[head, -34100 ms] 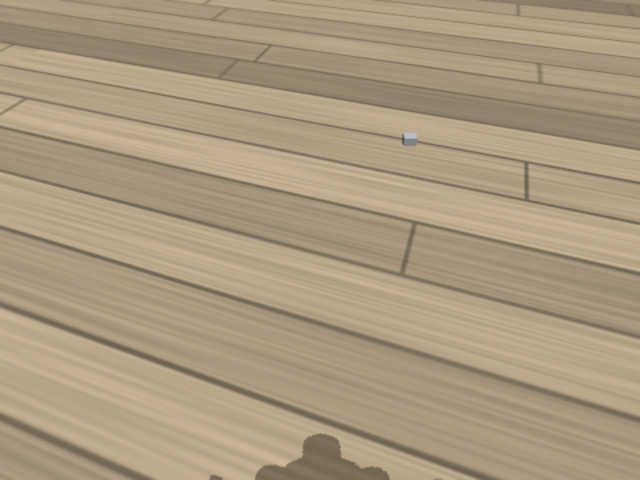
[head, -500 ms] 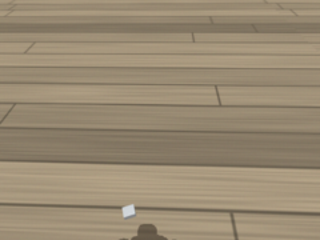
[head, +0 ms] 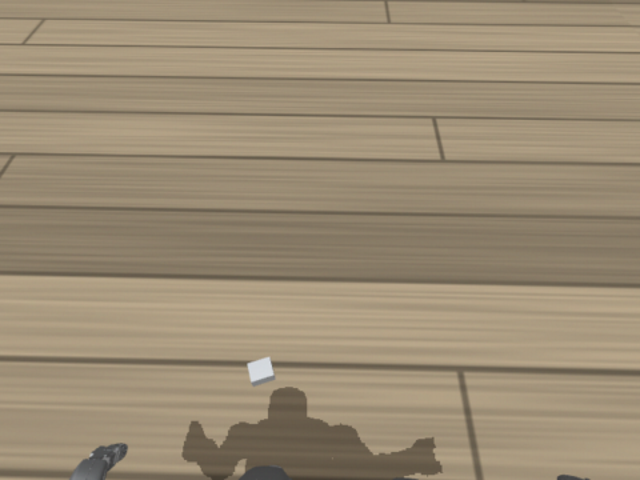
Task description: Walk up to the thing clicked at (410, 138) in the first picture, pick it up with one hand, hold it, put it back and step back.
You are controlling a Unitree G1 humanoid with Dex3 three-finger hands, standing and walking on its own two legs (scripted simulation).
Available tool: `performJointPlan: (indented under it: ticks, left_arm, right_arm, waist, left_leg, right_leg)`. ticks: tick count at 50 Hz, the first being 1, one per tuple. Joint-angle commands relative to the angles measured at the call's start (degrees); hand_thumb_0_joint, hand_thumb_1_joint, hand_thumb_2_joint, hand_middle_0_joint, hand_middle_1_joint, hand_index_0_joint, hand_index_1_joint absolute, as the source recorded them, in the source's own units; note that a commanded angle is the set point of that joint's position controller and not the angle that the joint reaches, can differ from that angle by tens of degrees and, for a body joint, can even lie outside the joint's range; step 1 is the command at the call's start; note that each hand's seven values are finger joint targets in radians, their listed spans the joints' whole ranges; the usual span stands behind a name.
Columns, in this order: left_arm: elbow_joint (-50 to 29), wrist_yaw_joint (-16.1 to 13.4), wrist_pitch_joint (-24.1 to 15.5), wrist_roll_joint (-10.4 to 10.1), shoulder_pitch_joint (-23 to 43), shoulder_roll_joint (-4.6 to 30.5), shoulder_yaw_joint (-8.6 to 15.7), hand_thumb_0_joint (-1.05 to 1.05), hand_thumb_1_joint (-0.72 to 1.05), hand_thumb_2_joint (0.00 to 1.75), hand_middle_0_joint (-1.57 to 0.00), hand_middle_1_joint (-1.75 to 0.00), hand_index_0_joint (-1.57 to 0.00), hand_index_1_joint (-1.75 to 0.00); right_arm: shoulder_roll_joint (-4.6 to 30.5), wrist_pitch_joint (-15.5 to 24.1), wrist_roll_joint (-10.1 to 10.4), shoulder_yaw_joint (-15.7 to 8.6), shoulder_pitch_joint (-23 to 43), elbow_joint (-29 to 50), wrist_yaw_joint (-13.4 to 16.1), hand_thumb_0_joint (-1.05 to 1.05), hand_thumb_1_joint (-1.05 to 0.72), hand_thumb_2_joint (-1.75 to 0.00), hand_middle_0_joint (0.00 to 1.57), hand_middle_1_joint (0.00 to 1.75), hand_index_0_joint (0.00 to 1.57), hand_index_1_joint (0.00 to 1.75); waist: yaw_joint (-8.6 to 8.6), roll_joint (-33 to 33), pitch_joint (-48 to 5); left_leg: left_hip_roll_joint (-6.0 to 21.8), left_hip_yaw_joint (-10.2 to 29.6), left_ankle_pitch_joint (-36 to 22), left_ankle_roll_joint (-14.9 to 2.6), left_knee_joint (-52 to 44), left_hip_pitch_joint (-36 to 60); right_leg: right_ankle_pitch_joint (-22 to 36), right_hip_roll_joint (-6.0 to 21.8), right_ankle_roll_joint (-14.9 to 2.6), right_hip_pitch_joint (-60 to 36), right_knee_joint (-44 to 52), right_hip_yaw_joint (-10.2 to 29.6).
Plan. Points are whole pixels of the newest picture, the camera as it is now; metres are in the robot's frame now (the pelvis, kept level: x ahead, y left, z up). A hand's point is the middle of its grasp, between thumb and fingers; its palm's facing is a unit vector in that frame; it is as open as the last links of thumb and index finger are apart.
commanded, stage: step back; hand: left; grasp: from above
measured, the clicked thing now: (261, 371) +0.46 +0.20 -0.74
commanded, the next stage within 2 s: none
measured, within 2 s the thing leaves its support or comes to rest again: neither
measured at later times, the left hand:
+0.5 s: hand out of the picture +0.02 +0.29 -0.16, palm faces -0.10 -0.92 -0.38, open 7.4 cm
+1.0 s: hand out of the picture -0.10 +0.30 -0.15, palm faces +0.01 -0.93 -0.37, open 7.4 cm
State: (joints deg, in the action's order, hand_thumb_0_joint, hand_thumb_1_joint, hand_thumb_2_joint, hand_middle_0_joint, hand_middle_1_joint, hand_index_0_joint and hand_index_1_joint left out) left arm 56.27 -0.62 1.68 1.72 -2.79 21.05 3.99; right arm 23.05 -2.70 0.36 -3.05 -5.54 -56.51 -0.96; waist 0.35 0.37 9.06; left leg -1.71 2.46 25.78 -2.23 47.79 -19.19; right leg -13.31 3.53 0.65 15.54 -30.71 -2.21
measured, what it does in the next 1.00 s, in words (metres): walks backwards: right foot, then left foot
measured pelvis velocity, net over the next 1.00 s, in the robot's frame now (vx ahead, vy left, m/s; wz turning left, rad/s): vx -0.24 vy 0.03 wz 0.00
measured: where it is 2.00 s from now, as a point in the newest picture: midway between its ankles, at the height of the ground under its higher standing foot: outside the picture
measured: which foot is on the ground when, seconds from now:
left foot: down 0.00-0.56, up 0.58-0.86, down 0.88-1.00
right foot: down 0.00-0.06, up 0.08-0.50, down 0.52-0.90, up 0.92-1.00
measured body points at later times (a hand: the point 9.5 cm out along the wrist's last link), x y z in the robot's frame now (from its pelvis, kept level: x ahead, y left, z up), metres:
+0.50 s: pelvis -0.10 +0.03 -0.01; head -0.03 +0.03 +0.43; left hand +0.02 +0.34 -0.14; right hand +0.00 -0.29 -0.13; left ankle -0.01 +0.13 -0.73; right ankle -0.14 -0.10 -0.72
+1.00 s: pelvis -0.24 +0.03 -0.01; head -0.18 +0.05 +0.44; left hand -0.10 +0.35 -0.13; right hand -0.15 -0.28 -0.12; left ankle -0.22 +0.15 -0.73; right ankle -0.22 -0.10 -0.67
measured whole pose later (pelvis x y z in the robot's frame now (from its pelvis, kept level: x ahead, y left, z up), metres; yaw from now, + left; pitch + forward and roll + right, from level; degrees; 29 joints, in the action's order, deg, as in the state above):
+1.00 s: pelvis -0.24 +0.03 -0.01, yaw +0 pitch -3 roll -1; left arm 45.6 -0.9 4.2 0.7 -6.1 22.3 4.6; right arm 20.7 -1.1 -1.7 -1.8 -9.7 -50.3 -0.1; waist 0.4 2.0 10.3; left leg -0.7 2.2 18.0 -1.1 36.2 -15.4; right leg -29.6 -4.6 -0.9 26.9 -60.6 6.5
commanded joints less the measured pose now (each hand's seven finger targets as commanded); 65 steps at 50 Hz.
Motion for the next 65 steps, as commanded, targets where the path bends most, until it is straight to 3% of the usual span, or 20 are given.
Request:
performJointPlan:
  ticks: [1,4,5,8,21,25,26,28,31,40,43,45,46,49,56,61,62,63,64,65]
  left_arm:
    - [-7.82,-0.89,-0.02,-0.82,4.72,14.34,2.56,0.0,0.9,0.9,-0.2,-0.3,-0.2,-0.3]
    - [-9.04,-1.43,1.35,-1.8,1.36,10.18,1.91,0.0,0.9,0.9,-0.2,-0.3,-0.2,-0.3]
    - [-8.22,-2.06,1.48,-1.33,1.52,11.25,2.21,0.0,0.9,0.9,-0.2,-0.3,-0.2,-0.3]
    - [-6.8,-2.08,1.46,-2.37,-1.97,11.48,2.23,0.0,0.9,0.9,-0.2,-0.3,-0.2,-0.3]
    - [-9.41,-0.38,0.41,-0.87,-7.01,11.05,3.41,0.0,0.9,0.9,-0.2,-0.3,-0.2,-0.3]
    - [-6.76,0.33,-0.12,-0.39,-14.95,10.36,4.02,0.0,0.9,0.9,-0.2,-0.3,-0.2,-0.3]
    - [-7.58,0.25,-0.47,0.47,-14.36,13.04,4.67,0.0,0.9,0.9,-0.2,-0.3,-0.2,-0.3]
    - [-11.63,0.27,-0.73,0.5,-8.0,21.18,6.3,0.0,0.9,0.9,-0.2,-0.3,-0.2,-0.3]
    - [-14.24,-0.61,-1.25,0.01,1.19,14.76,4.61,0.0,0.9,0.9,-0.2,-0.3,-0.2,-0.3]
    - [-16.13,-1.45,-0.3,0.1,-6.98,13.46,4.05,0.0,0.9,0.9,-0.2,-0.3,-0.2,-0.3]
    - [-17.2,-0.68,0.72,-0.88,-5.37,13.66,3.38,0.0,0.9,0.9,-0.2,-0.3,-0.2,-0.3]
    - [-18.9,-0.81,0.62,-1.49,-2.24,11.49,3.04,0.0,0.9,0.9,-0.2,-0.3,-0.2,-0.3]
    - [-18.26,-1.38,0.66,-0.63,1.12,12.62,4.11,0.0,0.9,0.9,-0.2,-0.3,-0.2,-0.3]
    - [-14.93,-1.26,1.05,-1.91,-5.72,11.29,4.03,0.0,0.9,0.9,-0.2,-0.3,-0.2,-0.3]
    - [-14.85,-0.5,0.42,-0.84,-7.32,10.79,3.91,0.0,0.9,0.9,-0.2,-0.3,-0.2,-0.3]
    - [-9.55,-0.04,-0.71,-0.36,-15.91,10.47,4.02,0.0,0.9,0.9,-0.2,-0.3,-0.2,-0.3]
    - [-9.6,-0.01,-1.01,0.46,-15.07,12.81,4.65,0.0,0.9,0.9,-0.2,-0.3,-0.2,-0.3]
    - [-10.57,0.02,-1.24,0.97,-14.75,18.08,6.06,0.0,0.9,0.9,-0.2,-0.3,-0.2,-0.3]
    - [-13.13,-0.01,-0.79,0.81,-9.91,24.15,6.93,0.0,0.9,0.9,-0.2,-0.3,-0.2,-0.3]
    - [-14.29,-0.27,-1.17,0.56,-6.85,21.67,6.18,0.0,0.9,0.9,-0.2,-0.3,-0.2,-0.3]
  right_arm:
    - [8.44,1.02,-1.3,-2.65,-8.05,2.27,0.81,0.0,-0.9,-0.9,0.2,0.3,0.2,0.3]
    - [19.6,2.38,-2.52,-4.99,-3.7,5.66,1.03,0.0,-0.9,-0.9,0.2,0.3,0.2,0.3]
    - [19.49,2.51,-2.02,-5.16,-3.52,6.06,1.28,0.0,-0.9,-0.9,0.2,0.3,0.2,0.3]
    - [13.18,2.62,-2.28,-3.44,1.73,8.05,2.39,0.0,-0.9,-0.9,0.2,0.3,0.2,0.3]
    - [13.93,2.2,-1.79,-3.81,-2.66,11.87,2.77,0.0,-0.9,-0.9,0.2,0.3,0.2,0.3]
    - [13.68,1.41,-1.15,-3.42,1.34,12.2,2.28,0.0,-0.9,-0.9,0.2,0.3,0.2,0.3]
    - [11.93,1.28,-0.71,-2.84,0.3,11.99,2.25,0.0,-0.9,-0.9,0.2,0.3,0.2,0.3]
    - [9.96,1.02,-0.51,-2.79,2.91,12.34,2.84,0.0,-0.9,-0.9,0.2,0.3,0.2,0.3]
    - [10.08,1.08,0.21,-2.62,-4.67,9.26,2.67,0.0,-0.9,-0.9,0.2,0.3,0.2,0.3]
    - [8.7,2.36,-0.96,-1.9,-5.3,10.98,2.74,0.0,-0.9,-0.9,0.2,0.3,0.2,0.3]
    - [9.84,2.89,-1.67,-3.13,-9.82,8.81,2.48,0.0,-0.9,-0.9,0.2,0.3,0.2,0.3]
    - [20.2,2.75,-1.82,-5.23,-5.67,10.76,1.82,0.0,-0.9,-0.9,0.2,0.3,0.2,0.3]
    - [20.54,2.98,-2.27,-5.41,-5.64,11.06,1.94,0.0,-0.9,-0.9,0.2,0.3,0.2,0.3]
    - [14.12,3.09,-2.13,-3.23,-0.05,11.71,2.81,0.0,-0.9,-0.9,0.2,0.3,0.2,0.3]
    - [13.56,2.8,-2.0,-3.88,-3.62,12.87,3.23,0.0,-0.9,-0.9,0.2,0.3,0.2,0.3]
    - [14.7,1.02,-1.28,-3.78,0.52,14.14,2.53,0.0,-0.9,-0.9,0.2,0.3,0.2,0.3]
    - [12.59,0.74,-0.99,-3.12,-0.48,14.17,2.41,0.0,-0.9,-0.9,0.2,0.3,0.2,0.3]
    - [8.95,0.75,-0.53,-2.25,-0.83,15.3,2.38,0.0,-0.9,-0.9,0.2,0.3,0.2,0.3]
    - [9.99,0.56,-0.67,-3.08,2.63,15.95,3.5,0.0,-0.9,-0.9,0.2,0.3,0.2,0.3]
    - [11.92,0.39,-0.74,-3.67,2.33,14.94,3.52,0.0,-0.9,-0.9,0.2,0.3,0.2,0.3]
  waist:
    - [2.0,7.09,-11.58]
    - [1.0,-13.52,-11.26]
    - [2.17,-12.98,-12.22]
    - [-1.85,-8.41,-11.65]
    - [1.54,-9.19,-13.69]
    - [-2.4,-8.35,-15.18]
    - [-1.75,-2.12,-13.48]
    - [-3.64,15.03,-6.34]
    - [2.25,7.04,-5.05]
    - [-2.94,11.03,-12.86]
    - [-0.15,6.49,-13.32]
    - [1.09,-14.39,-11.81]
    - [3.8,-13.86,-9.13]
    - [-1.88,-7.13,-8.86]
    - [1.3,-10.08,-11.77]
    - [-2.19,-11.22,-16.05]
    - [-1.36,-7.15,-14.39]
    - [-1.41,8.39,-12.16]
    - [-4.85,17.28,-8.51]
    - [-2.7,12.28,-5.69]
  left_leg:
    - [1.04,-2.67,-11.71,0.55,-18.57,5.09]
    - [20.07,22.48,-48.72,-8.32,-26.71,8.86]
    - [22.27,26.23,-44.52,-11.21,-27.62,7.15]
    - [14.39,10.81,-46.89,-8.51,-21.43,12.7]
    - [17.69,12.1,-33.06,-11.63,-21.73,13.3]
    - [14.45,8.64,-23.07,-5.81,-17.93,3.88]
    - [10.73,6.62,-16.18,-2.36,-13.97,-3.32]
    - [-3.71,2.72,9.83,2.53,11.44,-8.61]
    - [-5.64,7.52,1.23,2.41,21.54,-6.86]
    - [0.24,0.53,2.73,2.59,-8.78,-5.07]
    - [1.31,-0.55,-17.86,1.14,-23.62,8.21]
    - [21.11,23.32,-31.29,-10.71,-27.66,6.44]
    - [25.16,29.21,-32.06,-15.77,-29.61,0.15]
    - [17.21,13.14,-40.12,-10.53,-23.43,5.78]
    - [17.74,11.58,-38.38,-12.85,-19.9,16.21]
    - [12.99,6.71,-29.11,-6.72,-14.01,6.88]
    - [10.06,6.13,-19.87,-3.5,-11.58,-1.93]
    - [0.94,2.65,-1.93,0.61,-1.17,-14.09]
    - [-3.35,4.18,10.48,2.49,13.23,-10.73]
    - [-1.92,9.04,8.55,2.64,20.1,-8.76]
  right_leg:
    - [20.48,10.29,-9.3,-4.97,-3.25,7.36]
    - [-24.15,-9.17,-2.26,8.82,-24.99,8.89]
    - [-25.94,-9.98,-2.18,8.69,-32.45,13.35]
    - [-16.67,-9.08,-2.23,13.91,-40.22,15.01]
    - [-15.05,-5.22,-0.31,4.61,-17.66,5.68]
    - [-2.22,-3.83,-3.55,-7.98,2.96,3.41]
    - [-3.7,0.66,-5.55,-9.81,6.73,11.79]
    - [1.29,20.1,-18.99,4.71,15.08,34.25]
    - [16.08,10.51,-13.04,4.51,10.05,17.0]
    - [30.78,10.58,-12.3,-16.83,-1.41,13.82]
    - [19.66,6.94,-7.45,-5.28,-5.92,10.89]
    - [-14.53,-7.85,-1.83,7.78,-19.25,2.09]
    - [-24.55,-8.11,-1.37,7.56,-32.03,9.76]
    - [-17.63,-9.37,-2.39,12.87,-43.24,13.83]
    - [-17.57,-5.89,1.39,11.76,-25.85,9.16]
    - [-0.6,-5.14,-1.76,-6.78,6.25,1.4]
    - [0.27,-2.72,-2.92,-10.54,6.48,6.73]
    - [-0.36,9.42,-7.0,-10.95,8.96,24.52]
    - [0.06,20.92,-17.68,6.02,14.09,35.29]
    - [1.29,20.53,-18.12,10.31,14.05,33.85]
